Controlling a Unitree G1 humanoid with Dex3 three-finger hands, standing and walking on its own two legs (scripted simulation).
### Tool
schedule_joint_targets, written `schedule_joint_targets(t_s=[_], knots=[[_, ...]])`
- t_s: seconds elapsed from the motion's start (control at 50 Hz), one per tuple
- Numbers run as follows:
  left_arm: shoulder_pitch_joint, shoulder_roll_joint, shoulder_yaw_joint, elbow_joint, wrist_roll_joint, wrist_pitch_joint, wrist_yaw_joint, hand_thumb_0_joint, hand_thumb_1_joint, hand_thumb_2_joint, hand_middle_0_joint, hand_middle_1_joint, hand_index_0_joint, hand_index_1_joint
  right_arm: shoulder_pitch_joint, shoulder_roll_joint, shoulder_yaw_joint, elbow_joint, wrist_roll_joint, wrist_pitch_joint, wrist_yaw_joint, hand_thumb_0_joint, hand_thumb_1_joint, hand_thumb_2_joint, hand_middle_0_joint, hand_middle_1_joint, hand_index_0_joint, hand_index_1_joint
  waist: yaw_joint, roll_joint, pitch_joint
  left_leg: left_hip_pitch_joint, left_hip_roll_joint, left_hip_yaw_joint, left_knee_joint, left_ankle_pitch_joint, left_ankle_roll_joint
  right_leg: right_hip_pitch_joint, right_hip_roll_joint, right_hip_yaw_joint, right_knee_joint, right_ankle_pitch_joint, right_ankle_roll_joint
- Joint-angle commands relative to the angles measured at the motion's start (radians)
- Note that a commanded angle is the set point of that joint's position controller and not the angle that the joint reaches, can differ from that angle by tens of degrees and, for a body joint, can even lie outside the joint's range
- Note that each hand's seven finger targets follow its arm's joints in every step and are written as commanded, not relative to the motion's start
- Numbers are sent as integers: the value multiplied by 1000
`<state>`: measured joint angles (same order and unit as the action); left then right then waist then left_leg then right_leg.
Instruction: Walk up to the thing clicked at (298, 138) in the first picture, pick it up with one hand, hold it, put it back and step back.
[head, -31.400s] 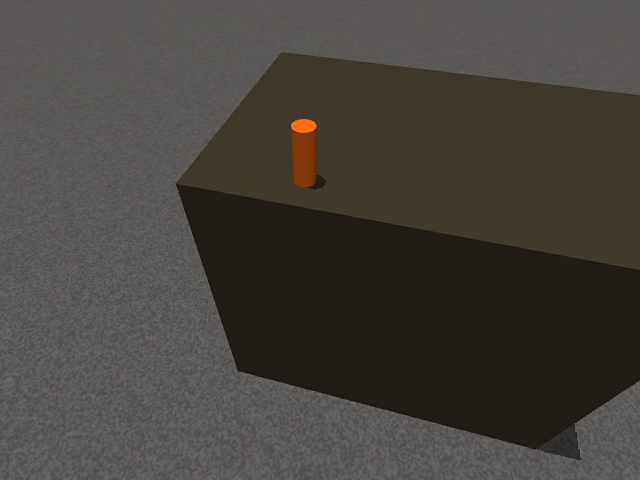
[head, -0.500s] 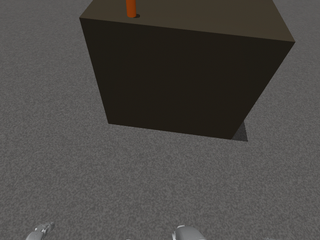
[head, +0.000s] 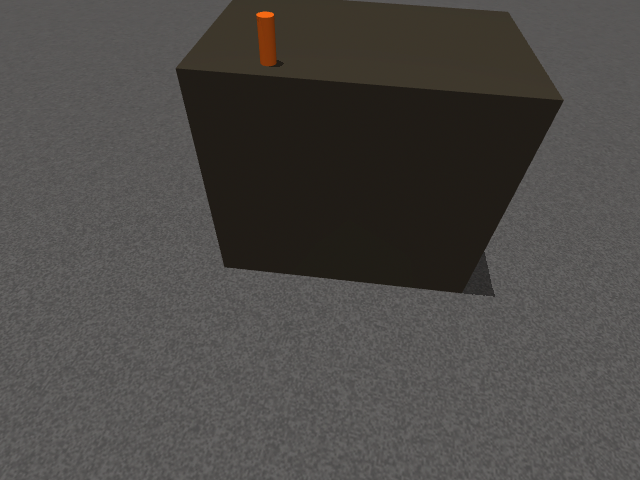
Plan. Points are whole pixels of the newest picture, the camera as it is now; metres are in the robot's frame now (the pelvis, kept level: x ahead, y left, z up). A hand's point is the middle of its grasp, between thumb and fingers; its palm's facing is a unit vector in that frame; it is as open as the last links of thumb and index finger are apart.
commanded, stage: step back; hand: left
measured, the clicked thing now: (266, 39) +1.07 +0.16 +0.09
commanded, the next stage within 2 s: stand in 0.54 s
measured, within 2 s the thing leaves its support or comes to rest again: neither
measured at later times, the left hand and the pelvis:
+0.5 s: hand out of the picture +0.14 +0.27 -0.15, palm faces +0.02 -0.93 -0.36, open 7.4 cm; pelvis +0.05 +0.00 +0.00, yaw +2 degrees
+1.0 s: hand out of the picture +0.14 +0.25 -0.14, palm faces +0.00 -0.94 -0.34, open 7.4 cm; pelvis +0.04 +0.00 +0.02, yaw +1 degrees
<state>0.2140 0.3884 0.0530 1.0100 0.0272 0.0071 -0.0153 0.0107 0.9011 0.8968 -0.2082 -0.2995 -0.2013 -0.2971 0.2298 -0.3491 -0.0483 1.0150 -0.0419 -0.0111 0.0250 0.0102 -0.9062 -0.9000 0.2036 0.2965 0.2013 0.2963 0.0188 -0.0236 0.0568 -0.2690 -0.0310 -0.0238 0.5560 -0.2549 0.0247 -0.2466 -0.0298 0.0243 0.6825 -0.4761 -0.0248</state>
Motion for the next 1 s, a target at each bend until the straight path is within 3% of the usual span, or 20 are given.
schedule_joint_targets(t_s=[0.0, 0.04, 0.06, 0.1, 0.12, 0.14, 0.2, 0.24, 0.26, 0.28, 0.3, 0.34, 0.4, 0.42, 0.46, 0.48, 0.54, 0.68, 0.78, 0.98], knots=[[-39, 169, 44, -62, -10, -39, 12, 0, 900, 900, -200, -300, -200, -300, -91, -284, -62, -88, 3, -33, -23, 0, -900, -900, 200, 300, 200, 300, 4, 185, -10, 1, 241, -318, -260, -172, 129, -27, -6, -16, -127, 30, -10], [-8, 161, 46, -29, -2, -50, 18, 0, 900, 900, -200, -300, -200, -300, -120, -232, -43, -91, 21, -21, -21, 0, -900, -900, 200, 300, 200, 300, 36, 163, -68, -77, 176, -206, -174, -24, 55, 191, 12, -29, -295, 179, -18], [4, 201, 55, -22, 5, -53, 23, 0, 900, 900, -200, -300, -200, -300, -133, -199, -35, -98, 29, -18, -20, 0, -900, -900, 200, 300, 200, 300, 49, 94, -78, -155, 121, -160, -109, -50, 10, 242, -42, 70, -315, 153, -39], [2, 293, 74, -25, 16, -55, 24, 0, 900, 900, -200, -300, -200, -300, -129, -192, -39, -97, 21, -14, -25, 0, -900, -900, 200, 300, 200, 300, 47, -79, -16, -252, -10, -41, 131, -234, -18, 199, -252, 341, -438, -150, -151], [-68, 297, 76, -53, 17, -56, 25, 0, 900, 900, -200, -300, -200, -300, -100, -203, -40, -87, 15, -18, -29, 0, -900, -900, 200, 300, 200, 300, 24, -94, 20, -249, 22, -42, 201, -250, -22, 142, -332, 378, -435, -72, -202], [-99, 272, 72, -70, 10, -58, 27, 0, 900, 900, -200, -300, -200, -300, -86, -212, -43, -81, 16, -23, -28, 0, -900, -900, 200, 300, 200, 300, 15, -69, 47, -240, 50, -55, 210, -246, -25, 113, -333, 340, -408, 72, -213], [-150, 233, 49, -70, 4, -60, 26, 0, 900, 900, -200, -300, -200, -300, -37, -175, -39, -49, 17, -43, -25, 0, -900, -900, 200, 300, 200, 300, -31, -110, -24, -40, 53, 3, -43, -59, -14, 95, -229, 116, -270, 510, -130], [-141, 194, 32, -80, -8, -47, 20, 0, 900, 900, -200, -300, -200, -300, -13, -196, -53, -31, 9, -50, -30, 0, -900, -900, 200, 300, 200, 300, -39, -62, -82, 152, 73, -56, -130, 250, 12, 19, -125, 4, -129, 589, -41], [-146, 156, 18, -90, -17, -39, 17, 0, 900, 900, -200, -300, -200, -300, -23, -242, -59, -40, 5, -54, -34, 0, -900, -900, 200, 300, 200, 300, -34, 79, -98, 154, 209, -259, -200, 253, 65, -40, -42, -44, -35, 402, 9], [-130, 169, 30, -69, -27, -27, 19, 0, 900, 900, -200, -300, -200, -300, -56, -291, -64, -47, 19, -52, -32, 0, -900, -900, 200, 300, 200, 300, -13, 110, -105, 127, 294, -343, -191, 201, 162, -30, 12, -52, -20, 69, 10], [-142, 177, 27, -63, -22, -25, 23, 0, 900, 900, -200, -300, -200, -300, -68, -293, -66, -39, 19, -48, -31, 0, -900, -900, 200, 300, 200, 300, -19, 118, -97, 128, 321, -370, -203, 194, 188, -39, 10, -26, -11, -49, -1], [-147, 163, 24, -60, -14, -26, 26, 0, 900, 900, -200, -300, -200, -300, -87, -273, -58, -43, 11, -46, -40, 0, -900, -900, 200, 300, 200, 300, -17, 156, -90, 206, 306, -329, -167, 347, 168, -106, -7, -1, -23, -65, -11], [-75, 164, 27, -15, -14, -50, 33, 0, 900, 900, -200, -300, -200, -300, -157, -235, -44, -49, 28, -37, -44, 0, -900, -900, 200, 300, 200, 300, 25, 136, -155, 124, 219, -138, -33, 621, 71, 130, -36, 6, -267, 368, -9], [-58, 194, 34, -6, -9, -57, 35, 0, 900, 900, -200, -300, -200, -300, -166, -213, -38, -53, 39, -33, -45, 0, -900, -900, 200, 300, 200, 300, 21, 76, -203, 76, 159, -76, 25, 555, 29, 234, -73, 47, -259, 555, -23], [-96, 254, 45, -17, -9, -58, 34, 0, 900, 900, -200, -300, -200, -300, -162, -179, -30, -54, 40, -25, -45, 0, -900, -900, 200, 300, 200, 300, 0, 1, -175, 3, 84, -22, 28, 210, -9, 234, -189, 147, -231, 605, -94], [-134, 243, 40, -31, -8, -55, 33, 0, 900, 900, -200, -300, -200, -300, -151, -180, -28, -38, 31, -24, -46, 0, -900, -900, 200, 300, 200, 300, -12, -1, -157, 29, 98, -24, -15, 206, -10, 212, -196, 139, -213, 614, -97], [-158, 156, 1, -8, -33, -46, 31, 0, 900, 900, -200, -300, -200, -300, -169, -222, -22, -14, 32, -34, -37, 0, -900, -900, 200, 300, 200, 300, -14, 9, -103, 170, 163, -103, -112, 490, 29, 116, -88, 44, -250, 598, -1], [-148, 166, -1, 21, -26, -44, 37, 0, 900, 900, -200, -300, -200, -300, -187, -212, -10, 5, 40, -31, -43, 0, -900, -900, 200, 300, 200, 300, -15, 41, -183, 265, 172, -75, -144, 675, 14, 222, -89, 21, -278, 719, 13], [-179, 167, -3, 35, -21, -40, 31, 0, 900, 900, -200, -300, -200, -300, -224, -199, -1, 13, 41, -24, -40, 0, -900, -900, 200, 300, 200, 300, -19, 33, -119, 226, 160, -68, -217, 434, 0, 208, -96, 37, -368, 565, 13], [-187, 174, -4, 59, -17, -47, 24, 0, 900, 900, -200, -300, -200, -300, -233, -194, 5, 40, 37, -28, -30, 0, -900, -900, 200, 300, 200, 300, -18, 16, -86, 201, 158, -77, -278, 251, -11, 181, -103, 52, -433, 416, 13]])
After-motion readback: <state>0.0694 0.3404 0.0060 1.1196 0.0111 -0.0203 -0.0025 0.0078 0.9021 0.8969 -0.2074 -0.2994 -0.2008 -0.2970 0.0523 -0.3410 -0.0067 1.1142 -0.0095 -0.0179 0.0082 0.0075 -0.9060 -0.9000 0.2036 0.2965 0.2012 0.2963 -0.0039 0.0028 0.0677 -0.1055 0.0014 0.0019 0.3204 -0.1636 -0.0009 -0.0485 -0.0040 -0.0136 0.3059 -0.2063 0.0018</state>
